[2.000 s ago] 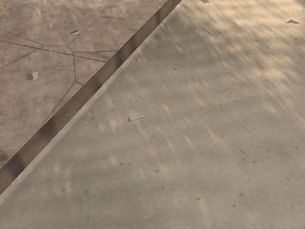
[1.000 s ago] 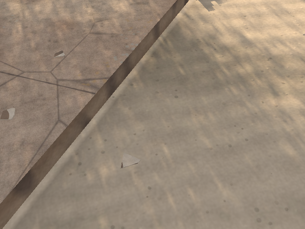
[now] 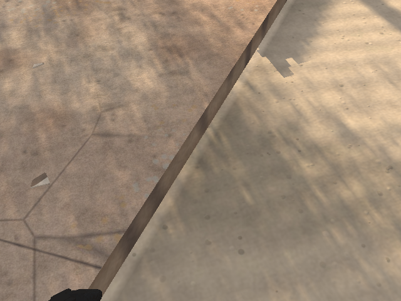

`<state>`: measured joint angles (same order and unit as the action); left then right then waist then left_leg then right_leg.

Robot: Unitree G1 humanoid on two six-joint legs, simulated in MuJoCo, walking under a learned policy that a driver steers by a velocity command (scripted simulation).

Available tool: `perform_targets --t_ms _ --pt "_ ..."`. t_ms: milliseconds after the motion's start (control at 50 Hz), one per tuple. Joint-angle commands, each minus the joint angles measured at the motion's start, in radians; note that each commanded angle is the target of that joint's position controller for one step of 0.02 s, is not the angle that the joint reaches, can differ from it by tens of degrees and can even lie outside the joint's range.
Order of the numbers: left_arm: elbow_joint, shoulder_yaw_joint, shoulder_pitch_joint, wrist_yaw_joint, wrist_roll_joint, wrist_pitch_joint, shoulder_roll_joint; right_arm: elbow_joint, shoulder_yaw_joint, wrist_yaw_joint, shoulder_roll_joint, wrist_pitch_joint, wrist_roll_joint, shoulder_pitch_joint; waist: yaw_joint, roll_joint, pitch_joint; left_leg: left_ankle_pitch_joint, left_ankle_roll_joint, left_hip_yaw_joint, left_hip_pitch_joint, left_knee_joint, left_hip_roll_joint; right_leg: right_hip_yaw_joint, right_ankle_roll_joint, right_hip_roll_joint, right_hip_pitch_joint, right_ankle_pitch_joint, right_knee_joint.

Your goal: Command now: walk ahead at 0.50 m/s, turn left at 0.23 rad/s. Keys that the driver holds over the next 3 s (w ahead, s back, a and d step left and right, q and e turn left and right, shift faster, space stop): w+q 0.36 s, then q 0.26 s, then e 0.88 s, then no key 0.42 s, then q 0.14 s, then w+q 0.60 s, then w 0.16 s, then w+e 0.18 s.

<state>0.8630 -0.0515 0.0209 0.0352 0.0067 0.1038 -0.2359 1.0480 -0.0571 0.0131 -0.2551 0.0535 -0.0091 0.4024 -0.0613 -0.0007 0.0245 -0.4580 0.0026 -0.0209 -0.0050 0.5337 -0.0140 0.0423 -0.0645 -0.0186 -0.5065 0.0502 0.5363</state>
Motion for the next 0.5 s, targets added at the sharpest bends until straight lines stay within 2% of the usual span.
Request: perform_targets --t_ms 20,40,60,80,100,120,140,160,200,260,300,360,400,440,460,480,500 --pt "0.065 -0.067 -0.452 -0.017 -0.006 -0.005 -0.234 -0.063 0.009 -0.01 -0.052 0.046 -0.012 0.06 0.191 -0.227 -0.426 -0.109 0.026 0.145 0.686 0.774 0.044 -0.756 -0.245 -0.398 0.921 0.273 -0.215" --pt "0.052 -0.05 -0.361 -0.021 -0.001 -0.002 -0.183 -0.089 -0.014 -0.011 -0.127 0.057 -0.039 -0.022 0.177 -0.174 -0.266 -0.055 0.041 0.152 0.767 0.828 -0.012 -0.603 -0.194 -0.373 0.788 0.283 -0.234" --pt "0.032 -0.038 -0.279 -0.022 -0.003 0.002 -0.145 -0.103 -0.018 -0.005 -0.135 0.058 -0.041 -0.082 0.148 -0.106 -0.175 0.041 0.05 0.124 0.749 0.797 -0.072 -0.464 -0.158 -0.338 0.633 0.239 -0.263" --pt "0.03 -0.029 -0.218 -0.018 -0.011 0.008 -0.112 -0.108 -0.024 0.003 -0.123 0.051 -0.031 -0.113 0.117 -0.07 -0.104 0.11 0.05 0.117 0.707 0.736 -0.104 -0.368 -0.136 -0.303 0.492 0.185 -0.307" --pt "0.032 -0.019 -0.182 -0.016 -0.02 0.015 -0.082 -0.101 -0.032 0.008 -0.107 0.034 -0.025 -0.095 0.08 -0.087 -0.073 0.156 0.054 0.127 0.646 0.691 -0.133 -0.279 -0.114 -0.266 0.406 0.138 -0.343" --pt "0.039 -0.019 -0.17 -0.014 -0.025 0.017 -0.076 -0.096 -0.03 0.006 -0.076 0.018 -0.025 -0.07 0.061 -0.105 -0.059 0.181 0.057 0.129 0.602 0.671 -0.142 -0.225 -0.108 -0.253 0.352 0.113 -0.37" --pt "0.046 -0.021 -0.174 -0.015 -0.025 0.019 -0.08 -0.095 -0.028 0.005 -0.051 0.005 -0.026 -0.063 0.051 -0.097 -0.045 0.194 0.056 0.127 0.593 0.654 -0.148 -0.179 -0.112 -0.246 0.323 0.076 -0.391" --pt "0.053 -0.025 -0.18 -0.019 -0.024 0.021 -0.093 -0.104 -0.031 0.006 -0.047 -0.005 -0.026 -0.073 0.044 -0.087 -0.026 0.223 0.053 0.127 0.611 0.635 -0.149 -0.132 -0.114 -0.242 0.31 0.033 -0.406" --pt "0.063 -0.032 -0.199 -0.032 -0.029 0.021 -0.119 -0.128 -0.037 0.005 -0.053 -0.014 -0.019 -0.121 0.044 -0.061 -0.004 0.309 0.042 0.138 0.675 0.573 -0.148 -0.068 -0.117 -0.24 0.323 -0.026 -0.421" --pt "0.07 -0.035 -0.222 -0.05 -0.029 0.016 -0.136 -0.16 -0.038 -0.008 -0.051 -0.006 -0.012 -0.194 0.057 -0.046 0.013 0.459 0.029 0.127 0.714 0.412 -0.132 0.024 -0.104 -0.223 0.362 -0.086 -0.432" --pt "0.068 -0.036 -0.231 -0.058 -0.024 0.011 -0.149 -0.185 -0.031 -0.021 -0.039 0.0 -0.009 -0.261 0.077 -0.037 0.03 0.531 0.027 0.075 0.688 0.292 -0.121 0.084 -0.09 -0.208 0.374 -0.108 -0.441" --pt "0.081 -0.043 -0.294 -0.066 -0.014 -0.003 -0.172 -0.232 -0.017 -0.039 -0.021 0.0 -0.006 -0.369 0.119 -0.013 0.06 0.531 0.035 0.023 0.712 0.186 -0.109 0.127 -0.087 -0.234 0.474 -0.163 -0.424" --pt "0.084 -0.045 -0.305 -0.072 -0.009 -0.027 -0.178 -0.255 -0.013 -0.052 -0.018 -0.003 0.002 -0.382 0.115 -0.025 0.065 0.465 0.046 -0.031 0.69 0.16 -0.078 0.171 -0.08 -0.248 0.533 -0.409 -0.328" --pt "0.069 -0.051 -0.29 -0.083 0.001 -0.051 -0.206 -0.277 -0.025 -0.065 -0.049 -0.001 0.006 -0.356 0.082 -0.064 0.023 0.374 0.068 -0.092 0.594 0.14 -0.009 0.192 -0.058 -0.25 0.567 -0.741 -0.196" --pt "0.056 -0.055 -0.269 -0.09 0.006 -0.062 -0.222 -0.269 -0.036 -0.071 -0.071 -0.002 0.005 -0.287 0.043 -0.091 -0.02 0.326 0.081 -0.113 0.509 0.138 0.03 0.195 -0.045 -0.249 0.57 -0.876 -0.092" --pt "0.041 -0.058 -0.24 -0.093 0.01 -0.07 -0.235 -0.25 -0.056 -0.072 -0.113 -0.002 0.001 -0.179 -0.016 -0.101 -0.078 0.328 0.104 -0.105 0.385 0.089 0.055 0.185 -0.027 -0.241 0.553 -0.889 0.053" --pt "0.025 -0.057 -0.205 -0.089 0.02 -0.068 -0.23 -0.225 -0.083 -0.059 -0.167 0.001 -0.001 -0.061 -0.088 -0.068 -0.133 0.473 0.14 -0.081 0.205 -0.053 0.074 0.194 0.02 -0.198 0.48 -0.745 0.262"
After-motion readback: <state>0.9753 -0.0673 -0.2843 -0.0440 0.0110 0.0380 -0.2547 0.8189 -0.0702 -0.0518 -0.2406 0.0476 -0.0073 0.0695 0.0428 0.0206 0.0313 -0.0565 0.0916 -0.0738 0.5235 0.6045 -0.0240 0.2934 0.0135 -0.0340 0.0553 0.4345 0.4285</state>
